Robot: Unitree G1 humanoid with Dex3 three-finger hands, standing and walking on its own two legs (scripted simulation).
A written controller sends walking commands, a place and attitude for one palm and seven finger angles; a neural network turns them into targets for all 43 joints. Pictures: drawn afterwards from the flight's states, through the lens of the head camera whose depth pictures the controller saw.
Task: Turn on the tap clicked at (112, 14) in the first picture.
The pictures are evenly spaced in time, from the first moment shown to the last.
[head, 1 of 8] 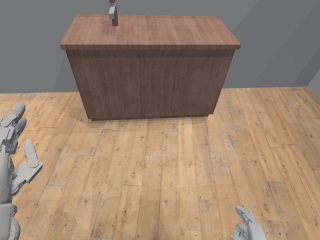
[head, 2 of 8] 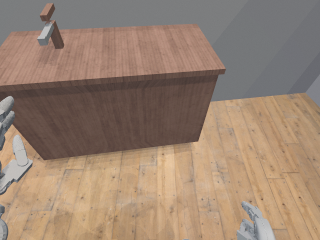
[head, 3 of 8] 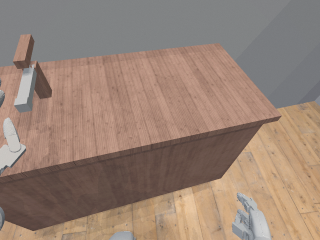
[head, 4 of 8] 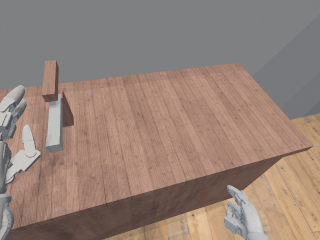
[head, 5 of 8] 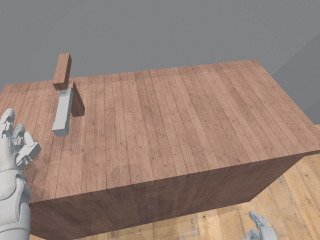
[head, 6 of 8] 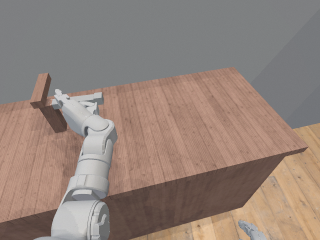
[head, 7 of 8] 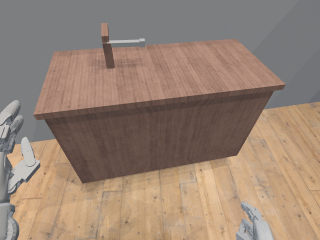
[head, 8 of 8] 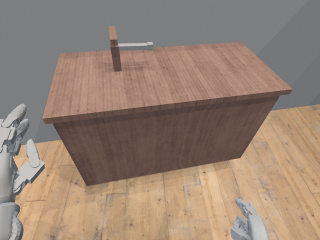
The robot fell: no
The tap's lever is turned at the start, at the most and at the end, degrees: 0 86 86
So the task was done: yes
